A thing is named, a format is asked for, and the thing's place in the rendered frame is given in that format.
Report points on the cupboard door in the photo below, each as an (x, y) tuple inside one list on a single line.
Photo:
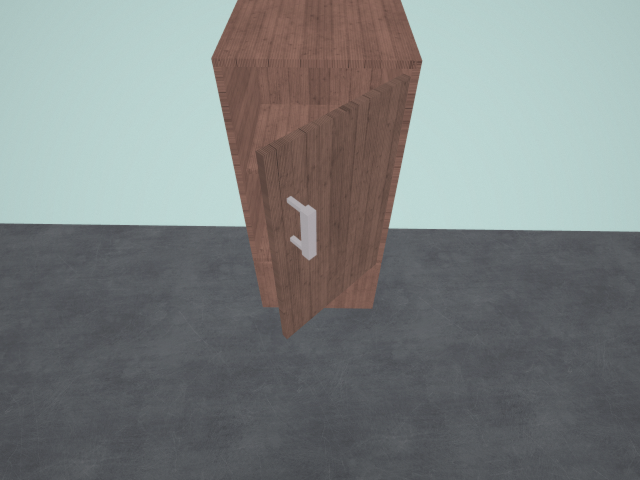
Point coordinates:
[(340, 164)]

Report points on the handle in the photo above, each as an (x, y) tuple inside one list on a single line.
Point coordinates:
[(308, 243)]

